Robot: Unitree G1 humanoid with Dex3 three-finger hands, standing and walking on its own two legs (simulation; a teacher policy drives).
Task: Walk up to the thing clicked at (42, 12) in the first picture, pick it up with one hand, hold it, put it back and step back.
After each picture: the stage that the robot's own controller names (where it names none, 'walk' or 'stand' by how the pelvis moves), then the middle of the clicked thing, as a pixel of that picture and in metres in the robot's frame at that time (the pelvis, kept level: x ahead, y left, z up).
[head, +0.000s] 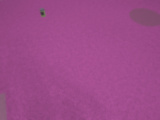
stand; (42, 12) +2.03 +0.65 -0.72
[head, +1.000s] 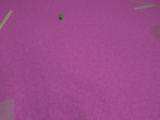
walk; (61, 17) +1.95 +0.30 -0.70
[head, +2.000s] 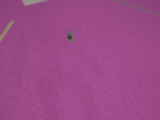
walk; (70, 36) +1.39 +0.15 -0.72
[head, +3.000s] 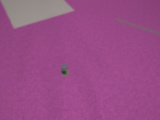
walk; (64, 70) +0.93 +0.20 -0.72
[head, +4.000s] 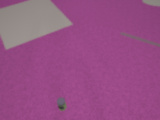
walk; (61, 104) +0.59 +0.21 -0.71
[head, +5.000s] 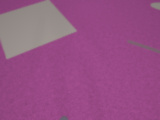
stand; out of the picture +0.43 +0.20 -0.71
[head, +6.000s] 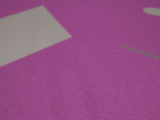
stand; out of the picture +0.40 +0.21 -0.72
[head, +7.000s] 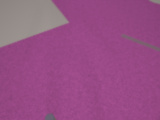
walk; out of the picture +0.39 +0.25 -0.67
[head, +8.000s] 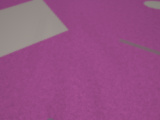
walk; out of the picture +0.40 +0.28 -0.68
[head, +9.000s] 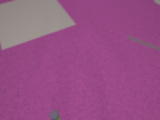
walk; (55, 117) +0.44 +0.25 -0.67
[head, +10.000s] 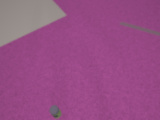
walk; (55, 111) +0.43 +0.27 -0.67
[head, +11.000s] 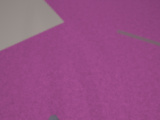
walk; out of the picture +0.37 +0.24 -0.69
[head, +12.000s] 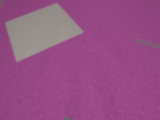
walk; out of the picture +0.44 +0.24 -0.70
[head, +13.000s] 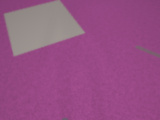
stand; out of the picture +0.43 +0.18 -0.71
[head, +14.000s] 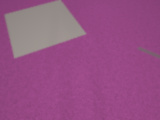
stand; out of the picture +0.38 +0.18 -0.72
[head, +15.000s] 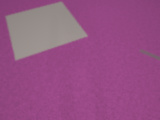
stand; out of the picture +0.36 +0.16 -0.72
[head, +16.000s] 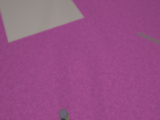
go down; (63, 115) +0.40 +0.17 -0.70
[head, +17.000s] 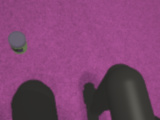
go down; (18, 43) +0.50 +0.18 -0.30
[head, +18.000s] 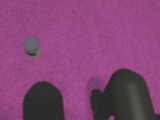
close in; (32, 47) +0.50 +0.16 -0.32
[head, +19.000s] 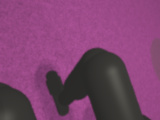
close in; out of the picture +0.50 +0.21 -0.25
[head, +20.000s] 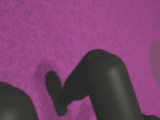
close; out of the picture +0.49 +0.21 -0.26
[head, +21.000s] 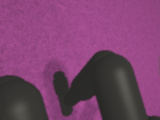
lift; out of the picture +0.47 +0.19 -0.26
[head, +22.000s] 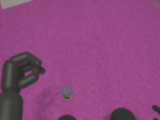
lift; (67, 92) +0.43 +0.12 -0.53
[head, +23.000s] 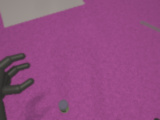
go down; (63, 106) +0.41 +0.14 -0.63
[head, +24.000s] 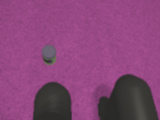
walk; (49, 55) +0.50 +0.14 -0.32
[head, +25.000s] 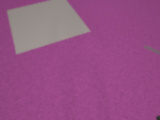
stand; out of the picture +0.38 +0.12 -0.66
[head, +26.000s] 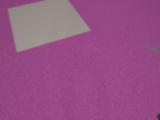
stand; out of the picture +0.39 +0.12 -0.66
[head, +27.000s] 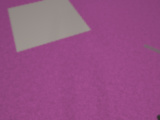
stand; out of the picture +0.39 +0.12 -0.66
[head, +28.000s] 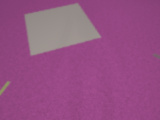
stand; out of the picture +0.40 +0.12 -0.72
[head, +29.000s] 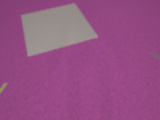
stand; out of the picture +0.40 +0.14 -0.72
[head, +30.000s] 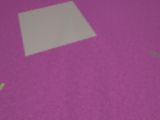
walk; out of the picture +0.38 +0.14 -0.72
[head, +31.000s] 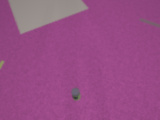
walk; (76, 94) +0.56 +0.15 -0.70
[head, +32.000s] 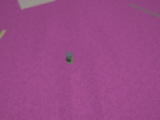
walk; (69, 57) +0.92 +0.14 -0.70
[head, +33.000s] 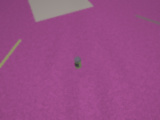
stand; (77, 62) +1.02 +0.14 -0.70
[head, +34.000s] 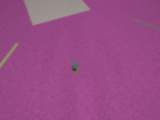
stand; (75, 67) +0.99 +0.14 -0.73
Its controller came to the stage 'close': yes
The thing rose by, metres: 0.00
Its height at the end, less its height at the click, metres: +0.00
